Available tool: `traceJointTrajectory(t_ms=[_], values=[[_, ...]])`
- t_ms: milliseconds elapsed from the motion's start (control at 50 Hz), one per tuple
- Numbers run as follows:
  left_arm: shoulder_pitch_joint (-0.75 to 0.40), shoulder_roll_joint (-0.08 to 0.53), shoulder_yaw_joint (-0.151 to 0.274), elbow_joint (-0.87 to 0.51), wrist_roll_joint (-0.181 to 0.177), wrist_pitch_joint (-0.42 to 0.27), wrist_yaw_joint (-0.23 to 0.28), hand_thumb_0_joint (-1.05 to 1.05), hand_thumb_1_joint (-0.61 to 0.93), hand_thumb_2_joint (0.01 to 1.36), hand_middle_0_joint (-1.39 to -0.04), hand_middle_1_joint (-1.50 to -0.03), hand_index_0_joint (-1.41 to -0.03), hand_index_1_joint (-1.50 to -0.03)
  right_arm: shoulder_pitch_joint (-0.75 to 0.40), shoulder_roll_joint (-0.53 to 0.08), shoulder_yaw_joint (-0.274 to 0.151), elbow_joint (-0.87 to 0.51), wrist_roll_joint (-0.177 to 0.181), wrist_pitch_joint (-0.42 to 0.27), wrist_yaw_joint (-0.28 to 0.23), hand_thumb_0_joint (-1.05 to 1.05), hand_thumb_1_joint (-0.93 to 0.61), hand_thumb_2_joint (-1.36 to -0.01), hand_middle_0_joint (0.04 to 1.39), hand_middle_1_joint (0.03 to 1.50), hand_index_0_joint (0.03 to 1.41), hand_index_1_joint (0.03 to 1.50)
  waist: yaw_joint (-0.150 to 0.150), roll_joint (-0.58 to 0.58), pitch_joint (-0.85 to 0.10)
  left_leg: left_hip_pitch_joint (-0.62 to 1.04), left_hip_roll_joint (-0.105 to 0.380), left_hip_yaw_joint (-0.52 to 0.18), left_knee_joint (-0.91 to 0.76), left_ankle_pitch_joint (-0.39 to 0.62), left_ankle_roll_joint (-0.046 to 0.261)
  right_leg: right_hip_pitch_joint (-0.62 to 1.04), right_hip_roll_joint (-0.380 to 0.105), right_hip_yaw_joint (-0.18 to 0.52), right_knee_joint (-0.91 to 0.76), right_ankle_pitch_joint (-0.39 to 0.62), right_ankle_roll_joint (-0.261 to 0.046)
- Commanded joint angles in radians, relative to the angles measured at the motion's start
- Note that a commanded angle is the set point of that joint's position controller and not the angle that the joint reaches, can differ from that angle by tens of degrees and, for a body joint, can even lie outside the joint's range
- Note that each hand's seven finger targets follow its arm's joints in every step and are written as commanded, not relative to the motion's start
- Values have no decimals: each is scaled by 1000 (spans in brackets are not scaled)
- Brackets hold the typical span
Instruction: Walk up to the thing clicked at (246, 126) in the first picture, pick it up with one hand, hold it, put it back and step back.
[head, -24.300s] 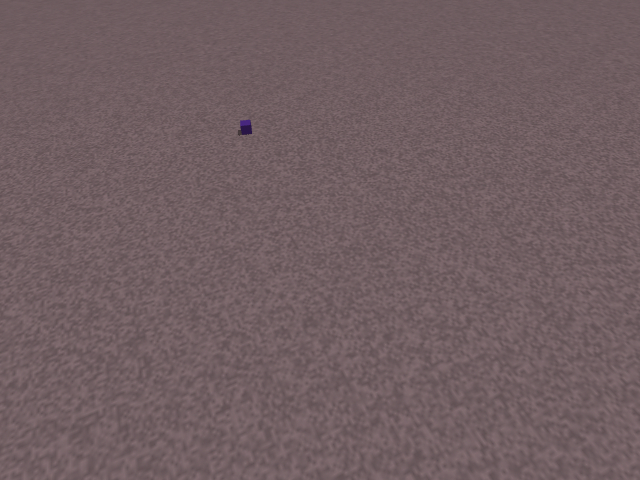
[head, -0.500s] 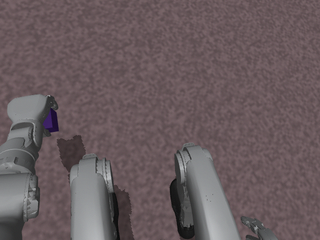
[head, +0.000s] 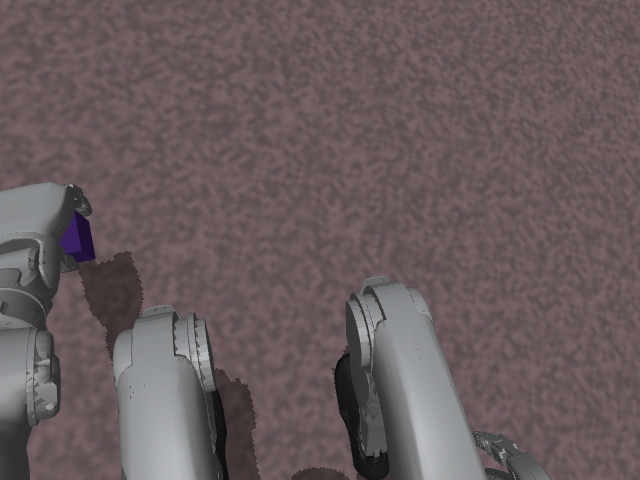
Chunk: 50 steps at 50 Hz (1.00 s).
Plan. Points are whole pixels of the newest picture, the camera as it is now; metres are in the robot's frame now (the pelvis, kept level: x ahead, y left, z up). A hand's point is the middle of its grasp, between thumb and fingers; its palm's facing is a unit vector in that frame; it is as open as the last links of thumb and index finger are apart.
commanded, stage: lower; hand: left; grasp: from above
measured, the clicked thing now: (62, 239) +0.43 +0.31 -0.21
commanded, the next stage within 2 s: rest in 0.16 s
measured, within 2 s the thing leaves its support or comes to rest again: rests again in 0.96 s
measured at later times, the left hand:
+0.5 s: hand (78, 244) +0.43 +0.30 -0.24, palm faces -0.46 -0.12 -0.88, open 8.6 cm
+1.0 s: hand (87, 248) +0.43 +0.30 -0.28, palm faces -0.44 -0.13 -0.89, open 8.6 cm
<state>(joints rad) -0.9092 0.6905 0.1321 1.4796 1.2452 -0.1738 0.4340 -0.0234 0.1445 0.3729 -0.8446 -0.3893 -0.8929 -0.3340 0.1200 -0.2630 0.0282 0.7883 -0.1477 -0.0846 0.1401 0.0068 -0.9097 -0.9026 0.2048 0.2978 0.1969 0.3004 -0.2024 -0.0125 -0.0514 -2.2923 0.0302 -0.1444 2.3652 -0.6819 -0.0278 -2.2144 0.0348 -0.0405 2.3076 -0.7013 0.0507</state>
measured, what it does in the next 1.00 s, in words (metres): stands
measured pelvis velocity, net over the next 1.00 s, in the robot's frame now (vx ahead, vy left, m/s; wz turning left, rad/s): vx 0.00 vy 0.01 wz -0.08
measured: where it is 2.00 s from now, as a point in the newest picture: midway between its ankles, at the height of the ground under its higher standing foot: (289, 452)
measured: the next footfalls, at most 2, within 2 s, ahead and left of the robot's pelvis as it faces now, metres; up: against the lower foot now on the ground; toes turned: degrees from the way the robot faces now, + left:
none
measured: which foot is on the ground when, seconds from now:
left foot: down 0.00-1.00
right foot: down 0.00-1.00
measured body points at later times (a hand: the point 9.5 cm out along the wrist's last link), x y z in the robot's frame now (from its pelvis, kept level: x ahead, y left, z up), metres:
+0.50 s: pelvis +0.00 +0.00 -0.04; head +0.26 +0.06 +0.33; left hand +0.45 +0.30 -0.19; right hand +0.06 -0.27 -0.14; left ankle +0.08 +0.13 -0.31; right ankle +0.09 -0.13 -0.31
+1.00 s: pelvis +0.00 +0.01 -0.05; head +0.27 +0.09 +0.31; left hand +0.45 +0.31 -0.23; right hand +0.05 -0.27 -0.13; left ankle +0.08 +0.14 -0.31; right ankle +0.09 -0.13 -0.31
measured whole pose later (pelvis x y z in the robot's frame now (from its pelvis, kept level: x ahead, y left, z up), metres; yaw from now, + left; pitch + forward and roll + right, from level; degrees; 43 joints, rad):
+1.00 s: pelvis +0.00 +0.01 -0.05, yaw -5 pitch +29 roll -11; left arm -0.91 0.85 0.22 1.64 1.30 -0.23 0.62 -0.02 0.15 0.37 -0.84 -0.39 -0.89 -0.33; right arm 0.06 -0.30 0.14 0.79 -0.26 -0.18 0.24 0.01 -0.90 -0.90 0.20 0.30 0.20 0.30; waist -0.28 -0.10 0.09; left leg -2.37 0.02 -0.25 2.57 -0.72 -0.04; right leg -2.26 0.07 -0.11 2.45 -0.71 0.07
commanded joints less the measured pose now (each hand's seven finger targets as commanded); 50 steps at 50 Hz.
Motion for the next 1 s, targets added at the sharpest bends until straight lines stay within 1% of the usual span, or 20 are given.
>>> traceJointTrajectory(t_ms=[0, 200, 260, 340, 380, 420, 500, 520, 540, 580, 600, 620, 720, 780, 820, 880, 900, 920, 940, 980], values=[[-292, 271, 29, -122, -12, -26, 60, 0, 724, 587, -1145, -407, -1134, -419, 205, -240, -61, -10, -11, -3, -11, 0, -899, -898, 200, 300, 200, 300, -12, 239, -660, 479, -16, 107, -199, 175, 52, 317, 18, -111, -221, 238, -77], [-284, 322, 83, -160, 16, -36, 135, 0, 779, 557, -1164, -424, -1163, -424, 176, -266, -67, -14, -34, -8, 1, 0, -899, -897, 200, 300, 200, 300, -22, 357, -679, 542, -13, 97, -173, 180, 39, 249, 18, -136, -155, 242, -76], [-307, 314, 64, -126, 15, -25, 143, 0, 736, 579, -1141, -389, -1132, -398, 174, -261, -59, 2, -40, -17, 10, 0, -892, -894, 201, 300, 200, 300, -42, 340, -652, 520, -10, 99, -146, 171, 43, 239, 22, -134, -157, 243, -73], [-272, 335, 91, -83, 0, -17, 154, 0, 728, 581, -1124, -400, -1119, -406, 175, -270, -43, -1, -49, -19, 15, 0, -888, -892, 201, 300, 200, 300, -39, 302, -655, 482, -10, 92, -121, 194, 48, 271, 24, -139, -146, 267, -68], [-269, 325, 78, -49, 0, -17, 156, 0, 722, 564, -1109, -408, -1108, -408, 174, -270, -28, 1, -57, -23, 22, 0, -888, -892, 201, 300, 200, 300, -48, 289, -637, 448, -9, 90, -111, 195, 51, 287, 30, -141, -143, 273, -65], [-294, 356, 77, -41, 7, -21, 149, 0, 730, 555, -1100, -435, -1107, -427, 181, -272, -20, 6, -60, -29, 31, 0, -889, -892, 201, 300, 200, 300, -63, 272, -626, 426, -9, 90, -82, 195, 54, 298, 32, -138, -137, 283, -64], [-256, 372, 93, -15, -5, -33, 155, 0, 741, 548, -1119, -415, -1123, -411, 168, -282, -3, -3, -68, -35, 36, 0, -889, -893, 201, 300, 200, 300, -49, 271, -612, 402, -8, 85, -85, 183, 54, 326, 38, -147, -136, 266, -64], [-280, 424, 127, -40, 1, -42, 162, 0, 760, 547, -1121, -435, -1130, -426, 172, -300, -5, -15, -73, -40, 38, 0, -889, -893, 201, 300, 200, 300, -58, 265, -617, 407, -7, 82, -67, 198, 53, 326, 38, -153, -130, 282, -66], [-231, 374, 94, 29, 7, -37, 158, 0, 761, 542, -1125, -429, -1133, -420, 166, -298, 3, -9, -71, -41, 40, 0, -890, -893, 201, 300, 200, 300, -48, 272, -584, 406, -11, 82, -75, 177, 50, 300, 38, -155, -129, 252, -73], [-246, 409, 103, -14, 14, -53, 160, 0, 763, 540, -1128, -420, -1135, -413, 161, -293, 7, -12, -75, -41, 44, 0, -890, -893, 201, 300, 200, 300, -53, 286, -621, 405, -6, 77, -67, 189, 51, 335, 46, -154, -124, 276, -67], [-225, 387, 103, 20, 9, -49, 163, 0, 771, 550, -1137, -424, -1143, -417, 158, -302, 10, -16, -76, -42, 42, 0, -891, -894, 201, 300, 200, 300, -58, 272, -592, 412, -9, 74, -63, 184, 49, 310, 42, -165, -121, 263, -69], [-257, 425, 109, -22, 15, -57, 168, 0, 789, 542, -1138, -429, -1149, -418, 151, -303, 10, -16, -80, -45, 46, 0, -887, -892, 201, 300, 200, 300, -56, 295, -601, 402, -5, 71, -61, 176, 49, 314, 46, -163, -115, 262, -70], [-258, 398, 94, 18, 32, -63, 193, 0, 823, 559, -1179, -421, -1183, -417, 147, -319, 18, -8, -96, -60, 59, 0, -892, -895, 200, 300, 200, 300, -79, 337, -552, 441, -4, 58, -62, 169, 36, 251, 48, -193, -89, 242, -77], [-250, 418, 118, -6, 20, -69, 218, 0, 815, 577, -1176, -418, -1176, -417, 139, -320, 21, -8, -97, -65, 64, 0, -890, -895, 201, 300, 200, 300, -72, 352, -570, 445, -2, 52, -68, 180, 38, 272, 51, -194, -95, 260, -71], [-283, 437, 111, -17, 28, -71, 231, 0, 838, 572, -1181, -431, -1186, -425, 136, -324, 26, 2, -106, -74, 71, 0, -890, -895, 201, 300, 200, 300, -85, 366, -557, 446, 1, 54, -49, 188, 36, 263, 51, -195, -84, 273, -71], [-277, 406, 84, 41, 41, -65, 236, 0, 832, 581, -1183, -432, -1185, -428, 142, -327, 34, 6, -109, -88, 83, 0, -894, -897, 200, 300, 200, 300, -108, 366, -520, 444, 1, 53, -42, 191, 35, 258, 50, -196, -84, 277, -67], [-302, 434, 96, 14, 36, -67, 241, 0, 825, 556, -1173, -427, -1179, -420, 147, -322, 37, 14, -114, -94, 88, 0, -895, -897, 200, 300, 200, 300, -105, 370, -537, 450, 4, 49, -41, 195, 34, 266, 53, -197, -78, 285, -67], [-255, 415, 90, 56, 30, -62, 245, 0, 820, 573, -1173, -434, -1176, -430, 135, -328, 38, 10, -110, -96, 89, 0, -894, -897, 200, 300, 200, 300, -91, 375, -525, 440, 2, 47, -49, 182, 34, 261, 54, -196, -84, 271, -70], [-294, 445, 103, 20, 28, -65, 250, 0, 837, 559, -1173, -439, -1183, -428, 141, -332, 36, 13, -116, -102, 93, 0, -893, -896, 200, 300, 200, 300, -101, 361, -533, 438, 5, 47, -36, 181, 36, 268, 56, -198, -86, 276, -67], [-243, 429, 102, 52, 23, -57, 256, 0, 826, 551, -1170, -435, -1178, -426, 137, -332, 41, 15, -115, -107, 99, 0, -896, -898, 200, 300, 200, 300, -90, 367, -542, 449, 4, 46, -50, 192, 34, 284, 58, -202, -86, 282, -68]])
